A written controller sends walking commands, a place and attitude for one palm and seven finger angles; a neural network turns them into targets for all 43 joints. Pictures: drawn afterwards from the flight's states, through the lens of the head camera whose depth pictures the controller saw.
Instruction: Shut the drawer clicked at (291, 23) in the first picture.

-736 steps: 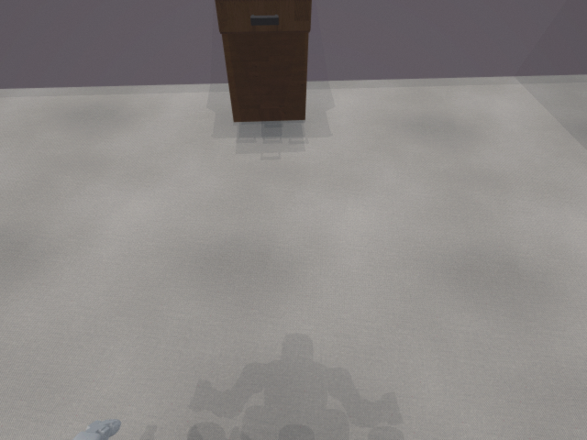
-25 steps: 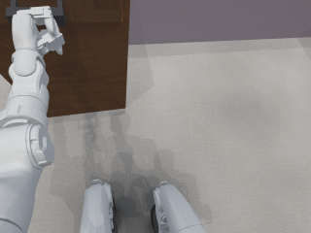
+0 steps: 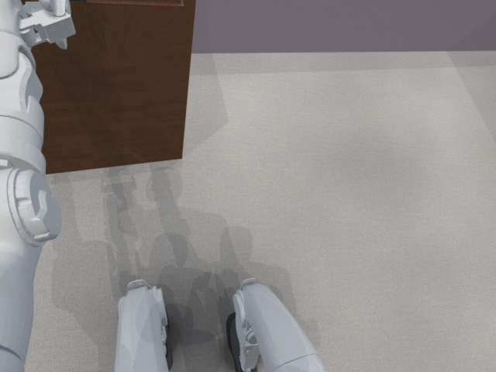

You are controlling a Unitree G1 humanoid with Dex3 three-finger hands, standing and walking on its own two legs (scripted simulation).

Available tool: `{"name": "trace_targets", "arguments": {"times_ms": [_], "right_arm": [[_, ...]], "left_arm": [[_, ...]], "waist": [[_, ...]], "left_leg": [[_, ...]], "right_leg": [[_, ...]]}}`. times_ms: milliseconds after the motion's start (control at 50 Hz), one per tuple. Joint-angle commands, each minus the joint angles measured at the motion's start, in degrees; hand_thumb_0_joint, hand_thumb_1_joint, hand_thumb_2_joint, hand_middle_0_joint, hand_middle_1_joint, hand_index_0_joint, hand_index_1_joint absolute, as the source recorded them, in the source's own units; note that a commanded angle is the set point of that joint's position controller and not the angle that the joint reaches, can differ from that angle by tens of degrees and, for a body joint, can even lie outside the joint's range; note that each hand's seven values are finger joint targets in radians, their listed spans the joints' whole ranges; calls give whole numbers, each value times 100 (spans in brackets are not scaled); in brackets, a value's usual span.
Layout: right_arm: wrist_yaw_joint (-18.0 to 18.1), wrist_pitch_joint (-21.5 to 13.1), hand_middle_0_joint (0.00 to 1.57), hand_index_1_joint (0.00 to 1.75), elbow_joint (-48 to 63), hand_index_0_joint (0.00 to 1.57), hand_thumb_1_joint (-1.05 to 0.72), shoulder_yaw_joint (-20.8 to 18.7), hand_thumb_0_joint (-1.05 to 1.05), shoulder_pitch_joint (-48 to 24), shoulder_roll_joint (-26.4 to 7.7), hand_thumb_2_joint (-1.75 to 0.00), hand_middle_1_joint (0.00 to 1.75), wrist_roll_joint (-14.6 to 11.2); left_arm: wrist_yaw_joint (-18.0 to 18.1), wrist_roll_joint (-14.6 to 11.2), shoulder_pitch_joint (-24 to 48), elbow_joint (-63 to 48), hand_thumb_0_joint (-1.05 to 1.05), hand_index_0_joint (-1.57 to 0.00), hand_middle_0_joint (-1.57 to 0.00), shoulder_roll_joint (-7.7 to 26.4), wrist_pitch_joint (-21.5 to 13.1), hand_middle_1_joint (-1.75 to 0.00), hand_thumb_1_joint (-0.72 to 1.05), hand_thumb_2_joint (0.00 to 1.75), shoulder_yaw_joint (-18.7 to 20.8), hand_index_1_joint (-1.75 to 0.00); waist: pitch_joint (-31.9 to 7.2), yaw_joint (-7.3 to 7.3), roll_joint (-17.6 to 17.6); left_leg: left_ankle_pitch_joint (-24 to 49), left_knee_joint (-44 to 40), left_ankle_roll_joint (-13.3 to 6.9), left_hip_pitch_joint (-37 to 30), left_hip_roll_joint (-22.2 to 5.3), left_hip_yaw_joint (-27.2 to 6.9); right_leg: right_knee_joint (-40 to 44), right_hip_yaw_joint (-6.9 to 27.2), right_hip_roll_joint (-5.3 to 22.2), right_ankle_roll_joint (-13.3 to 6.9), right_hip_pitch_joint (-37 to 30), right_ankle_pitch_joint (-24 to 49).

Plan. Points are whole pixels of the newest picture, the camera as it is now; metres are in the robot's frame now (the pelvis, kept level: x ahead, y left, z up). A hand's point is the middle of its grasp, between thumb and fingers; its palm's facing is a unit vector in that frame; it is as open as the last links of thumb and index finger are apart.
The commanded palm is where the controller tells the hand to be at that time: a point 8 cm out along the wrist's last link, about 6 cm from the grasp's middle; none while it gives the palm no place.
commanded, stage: push the drawer shut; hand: left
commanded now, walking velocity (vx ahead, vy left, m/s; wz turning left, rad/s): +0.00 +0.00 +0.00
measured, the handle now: out of the picture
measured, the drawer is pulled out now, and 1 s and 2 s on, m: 0.00 0.00 0.00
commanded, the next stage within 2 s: pull the fist back off the drawer in 0.12 s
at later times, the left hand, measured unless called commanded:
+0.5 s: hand (59, 11) +0.60 +0.19 +0.09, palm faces +0.10 -0.99 -0.04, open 3.3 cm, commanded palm +0.61 +0.17 +0.09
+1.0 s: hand (79, 19) +0.59 +0.17 +0.09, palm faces +0.11 -0.99 -0.03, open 3.1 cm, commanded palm +0.57 +0.18 +0.09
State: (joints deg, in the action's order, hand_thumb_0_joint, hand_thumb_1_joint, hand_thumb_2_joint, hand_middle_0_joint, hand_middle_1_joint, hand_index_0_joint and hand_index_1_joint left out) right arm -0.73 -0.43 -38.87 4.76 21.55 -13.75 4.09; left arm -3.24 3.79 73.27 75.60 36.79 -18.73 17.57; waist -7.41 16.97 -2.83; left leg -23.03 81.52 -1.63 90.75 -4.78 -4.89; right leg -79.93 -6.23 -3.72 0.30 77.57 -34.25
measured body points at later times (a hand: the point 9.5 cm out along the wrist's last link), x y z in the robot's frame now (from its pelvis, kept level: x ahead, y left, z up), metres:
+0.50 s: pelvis -0.01 +0.00 +0.00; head +0.18 +0.07 +0.40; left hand +0.59 +0.24 +0.09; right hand -0.03 -0.25 -0.08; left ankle +0.11 +0.11 -0.57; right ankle +0.03 -0.13 -0.57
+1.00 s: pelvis +0.02 -0.01 +0.02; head +0.20 +0.03 +0.43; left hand +0.58 +0.22 +0.09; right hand +0.02 -0.26 -0.09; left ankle +0.11 +0.11 -0.57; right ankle +0.03 -0.13 -0.57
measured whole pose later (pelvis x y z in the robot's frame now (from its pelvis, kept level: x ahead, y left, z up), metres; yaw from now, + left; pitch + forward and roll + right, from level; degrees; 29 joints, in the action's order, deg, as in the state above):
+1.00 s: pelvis +0.02 -0.01 +0.02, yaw +1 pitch +30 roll -7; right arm -3.2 2.4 -37.6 2.4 21.0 -13.8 3.3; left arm -1.9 0.5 62.3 66.5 28.6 -19.5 20.7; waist -7.3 12.9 -4.0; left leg -25.1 78.7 -0.6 84.1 -4.9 -3.6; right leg -77.4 -4.4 -4.2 -0.4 72.0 -35.7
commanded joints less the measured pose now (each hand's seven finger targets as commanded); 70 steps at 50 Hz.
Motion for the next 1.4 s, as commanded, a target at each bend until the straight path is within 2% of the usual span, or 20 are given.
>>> {"name": "trace_targets", "arguments": {"times_ms": [0, 40, 160, 220, 300, 460, 600, 800, 860, 980, 1000, 1020, 1080, 1100, 1140, 1200, 1240, 1260, 1340, 1380], "right_arm": [[144, -108, 20, 30, 26, 20, -90, -409, 0, 1269, -1381, -90, 30, 15], [152, -137, 20, 30, 35, 20, -90, -384, 0, 1261, -1393, -90, 30, 11], [153, -234, 20, 30, 20, 20, -90, -389, 0, 1263, -1410, -90, 30, 23], [161, -241, 20, 30, 4, 20, -90, -375, 0, 1278, -1420, -90, 30, 21], [141, -211, 20, 30, 26, 20, -90, -394, 0, 1270, -1413, -90, 30, 22], [65, -138, 20, 30, 53, 20, -90, -458, 0, 1335, -1393, -90, 30, 64], [-3, -36, 20, 30, 77, 20, -90, -496, 0, 1311, -1356, -90, 30, 48], [-107, 149, 20, 30, 259, 20, -90, -588, 0, 1199, -1263, -90, 30, -31], [-123, 194, 20, 30, 243, 20, -90, -591, 0, 1210, -1243, -90, 30, -49], [-159, 310, 20, 30, 272, 20, -90, -665, 0, 1197, -1170, -90, 30, -83], [-169, 324, 20, 30, 295, 20, -90, -678, 0, 1164, -1137, -90, 30, -89], [-177, 366, 20, 30, 379, 20, -90, -705, 0, 1164, -1145, -90, 30, -111], [-230, 437, 20, 30, 669, 20, -90, -775, 0, 990, -1066, -90, 30, -249], [-232, 460, 20, 30, 755, 20, -90, -799, 0, 932, -1046, -90, 30, -309], [-212, 504, 20, 30, 858, 20, -90, -790, 0, 830, -1002, -90, 30, -436], [-106, 480, 20, 30, 949, 20, -90, -789, 0, 641, -970, -90, 30, -546], [-39, 423, 20, 30, 954, 20, -90, -807, 0, 536, -953, -90, 30, -583], [-21, 374, 20, 30, 977, 20, -90, -790, 0, 481, -933, -90, 30, -598], [7, 306, 20, 30, 966, 20, -90, -810, 0, 227, -931, -90, 30, -619], [33, 302, 20, 30, 1053, 20, -90, -815, 0, 91, -951, -90, 30, -634]], "left_arm": [[256, -115, 4023, -1641, 0, -140, -140, 845, -326, -160, 90, 90, -21, -160], [268, -127, 3996, -1561, 0, -140, -140, 955, -288, -160, 90, 90, 44, -160], [294, -134, 4102, -1659, 0, -140, -140, 847, -323, -160, 90, 90, -20, -160], [284, -139, 4011, -1543, 0, -140, -140, 945, -292, -160, 90, 90, 32, -160], [286, -124, 3922, -1407, 0, -140, -140, 770, -233, -160, 90, 90, -26, -160], [315, -99, 3887, -1640, 0, -140, -140, 584, -194, -160, 90, 90, -53, -160], [282, -130, 3570, -1667, 0, -140, -140, 465, -122, -160, 90, 90, -36, -160], [159, -359, 2288, -2199, 0, -140, -140, 306, -292, -160, 90, 90, 173, -160], [181, -351, 2142, -2180, 0, -140, -140, 523, -372, -160, 90, 90, 363, -160], [158, -420, 1684, -2387, 0, -140, -140, 425, -599, -160, 90, 90, 474, -160], [129, -467, 1560, -2433, 0, -140, -140, 261, -627, -160, 90, 90, 401, -160], [103, -511, 1151, -2765, 0, -140, -140, 507, -685, -160, 90, 90, 668, -160], [-37, -731, -127, -3861, 0, -140, -140, 414, -671, -160, 90, 90, 743, -160], [-88, -823, -616, -4131, 0, -140, -140, 366, -566, -160, 90, 90, 760, -160], [-198, -988, -1378, -4322, 0, -140, -140, 106, -276, -160, 90, 90, 605, -160], [-269, -1252, -1893, -4861, 0, -140, -140, -335, -94, -160, 90, 90, 302, -160], [-279, -1369, -2126, -5246, 0, -140, -140, -681, -142, -160, 90, 90, 15, -160], [-284, -1425, -2152, -5536, 0, -140, -140, -914, -222, -160, 90, 90, -217, -160], [-368, -1487, -3184, -5528, 0, -140, -140, -1366, -259, -160, 90, 90, -628, -160], [-410, -1511, -3573, -5750, 0, -140, -140, -1223, -236, -160, 90, 90, -526, -160]], "waist": [[-3023, 555, -1977], [-3004, 560, -1839], [-3046, 569, -2052], [-2960, 555, -1871], [-2799, 556, -1760], [-3030, 434, -1927], [-3014, 306, -1717], [-3350, -127, -1456], [-3260, -150, -1260], [-3401, -272, -987], [-3420, -287, -987], [-3724, -555, -1022], [-4481, -975, -1068], [-4438, -1037, -854], [-3836, -1038, -306], [-3221, -1009, -46], [-2924, -967, -6], [-2838, -964, -285], [-2145, -1036, -275], [-2149, -1161, -295]], "left_leg": [[-843, -1085, -69, -4738, -53, -698], [-979, -1087, -84, -4555, -47, -676], [-1051, -1200, -47, -4795, -71, -811], [-1104, -1178, -56, -4602, -63, -767], [-1192, -1194, -52, -4528, -45, -786], [-947, -1158, -33, -4785, -12, -833], [-819, -1104, -42, -4672, 28, -721], [198, -1027, -42, -4878, 72, -393], [443, -943, -80, -4681, 86, -264], [1174, -858, -100, -4699, 108, -85], [1269, -846, -106, -4702, 127, -29], [1489, -932, -81, -4880, 132, 26], [2328, -1234, -50, -5560, 219, 187], [2407, -1338, -56, -5563, 253, 264], [2116, -1598, -99, -5203, 315, 402], [1891, -1944, -120, -5318, 353, 470], [1933, -2171, -112, -5730, 354, 431], [2068, -2247, -106, -6070, 366, 419], [2102, -2628, -60, -6632, 356, 334], [2289, -2782, -49, -6879, 358, 329]], "right_leg": [[1316, 167, -105, -233, 834, 296], [1327, 178, -112, -224, 754, 217], [1269, 138, -90, -242, 958, 232], [1295, 148, -97, -233, 834, 199], [1298, 124, -90, -240, 903, 159], [1213, 91, -60, -264, 920, 309], [1260, 92, -68, -261, 704, 339], [1408, 154, -106, -257, -62, 732], [1471, 220, -123, -235, -357, 861], [1541, 293, -141, -202, -900, 1436], [1581, 318, -142, -191, -1016, 1565], [1597, 346, -139, -211, -1400, 1787], [1735, 405, -125, -205, -2484, 2947], [1859, 428, -122, -173, -2861, 3293], [2169, 479, -107, -97, -3421, 3605], [2537, 496, -70, -38, -3692, 3684], [2738, 434, -83, -39, -3655, 3572], [2805, 424, -85, -69, -3584, 3567], [3113, 291, -75, -90, -3475, 3241], [3185, 281, -40, -108, -3697, 3352]]}}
